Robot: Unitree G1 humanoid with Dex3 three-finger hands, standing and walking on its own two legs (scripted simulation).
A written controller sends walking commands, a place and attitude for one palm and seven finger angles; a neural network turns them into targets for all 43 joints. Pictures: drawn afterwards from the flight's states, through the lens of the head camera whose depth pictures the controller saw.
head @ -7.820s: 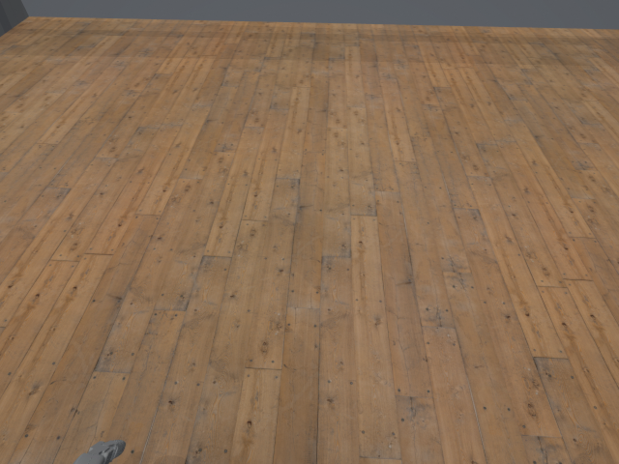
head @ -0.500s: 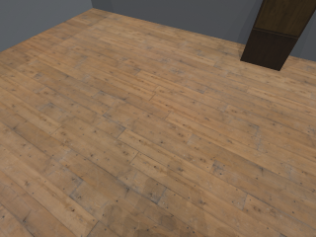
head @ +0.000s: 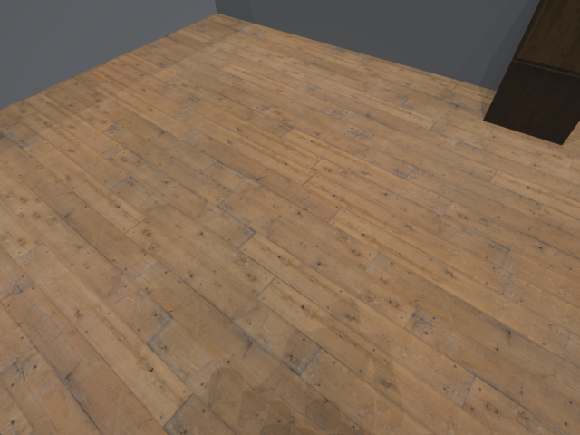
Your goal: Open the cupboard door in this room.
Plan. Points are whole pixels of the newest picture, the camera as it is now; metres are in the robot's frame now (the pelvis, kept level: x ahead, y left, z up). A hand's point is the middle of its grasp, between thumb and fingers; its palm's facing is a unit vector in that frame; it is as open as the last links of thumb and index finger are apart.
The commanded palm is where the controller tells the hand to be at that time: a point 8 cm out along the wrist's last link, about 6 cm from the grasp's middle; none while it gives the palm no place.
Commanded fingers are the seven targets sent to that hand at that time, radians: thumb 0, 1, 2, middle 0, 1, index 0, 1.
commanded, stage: turn or walk to find it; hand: left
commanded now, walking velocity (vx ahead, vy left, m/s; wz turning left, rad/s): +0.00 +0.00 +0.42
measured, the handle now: out of the picture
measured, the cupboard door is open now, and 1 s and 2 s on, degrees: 0 0 0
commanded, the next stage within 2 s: none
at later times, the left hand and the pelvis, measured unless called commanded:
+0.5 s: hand out of the picture -0.01 +0.24 -0.17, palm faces +0.23 -0.94 -0.24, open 7.3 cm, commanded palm none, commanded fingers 0.00 0.90 0.90 -0.20 -0.30 -0.20 -0.30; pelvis -0.03 +0.02 +0.01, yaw +12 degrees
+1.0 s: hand out of the picture -0.07 +0.15 -0.15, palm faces +0.44 -0.86 -0.26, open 7.3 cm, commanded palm none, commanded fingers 0.00 0.90 0.90 -0.20 -0.30 -0.20 -0.30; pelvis -0.04 -0.05 +0.01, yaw +26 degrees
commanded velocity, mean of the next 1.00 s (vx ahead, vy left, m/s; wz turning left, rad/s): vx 0.00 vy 0.00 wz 0.42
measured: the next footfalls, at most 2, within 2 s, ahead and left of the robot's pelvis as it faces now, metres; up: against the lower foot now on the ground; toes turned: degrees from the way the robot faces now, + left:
left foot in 0.28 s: +0.03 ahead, +0.13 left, +0.00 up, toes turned +13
right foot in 0.72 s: +0.03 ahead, -0.12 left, +0.00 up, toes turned +14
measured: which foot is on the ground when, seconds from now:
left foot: down 0.00-0.04, up 0.06-0.26, down 0.28-0.72, up 0.74-1.00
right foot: down 0.00-0.28, up 0.30-0.70, down 0.72-1.00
